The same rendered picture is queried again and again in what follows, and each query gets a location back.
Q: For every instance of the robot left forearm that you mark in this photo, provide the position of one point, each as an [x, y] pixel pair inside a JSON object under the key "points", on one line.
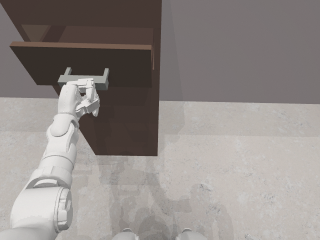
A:
{"points": [[58, 161]]}

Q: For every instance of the robot left hand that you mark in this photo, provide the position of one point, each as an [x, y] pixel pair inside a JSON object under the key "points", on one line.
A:
{"points": [[71, 102]]}

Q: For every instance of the cabinet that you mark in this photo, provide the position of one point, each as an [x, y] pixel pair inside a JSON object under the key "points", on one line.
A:
{"points": [[127, 123]]}

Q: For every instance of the robot left shin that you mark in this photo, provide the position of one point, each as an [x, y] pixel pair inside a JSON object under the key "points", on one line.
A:
{"points": [[127, 230]]}

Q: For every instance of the robot shin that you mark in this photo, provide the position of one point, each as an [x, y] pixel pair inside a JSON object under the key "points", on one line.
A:
{"points": [[127, 230], [186, 230]]}

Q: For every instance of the handle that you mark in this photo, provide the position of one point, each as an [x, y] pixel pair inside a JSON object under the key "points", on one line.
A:
{"points": [[101, 82]]}

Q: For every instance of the drawer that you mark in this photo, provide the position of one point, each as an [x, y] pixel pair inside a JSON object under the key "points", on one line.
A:
{"points": [[127, 52]]}

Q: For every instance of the left robot upper arm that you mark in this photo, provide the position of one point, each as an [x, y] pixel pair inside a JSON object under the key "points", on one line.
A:
{"points": [[40, 214]]}

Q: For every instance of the robot right shin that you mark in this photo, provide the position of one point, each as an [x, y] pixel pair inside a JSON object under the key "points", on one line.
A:
{"points": [[186, 230]]}

